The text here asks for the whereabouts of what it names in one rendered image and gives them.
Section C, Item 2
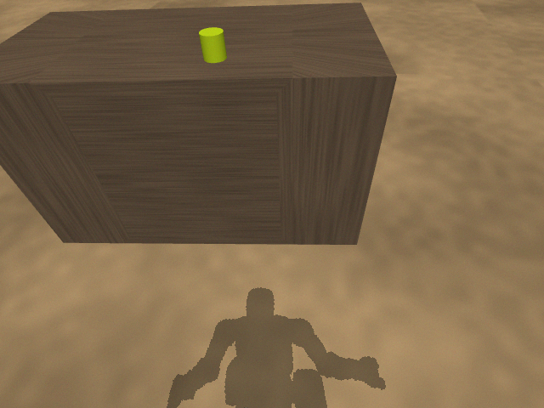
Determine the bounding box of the can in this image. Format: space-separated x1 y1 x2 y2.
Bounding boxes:
199 27 227 63

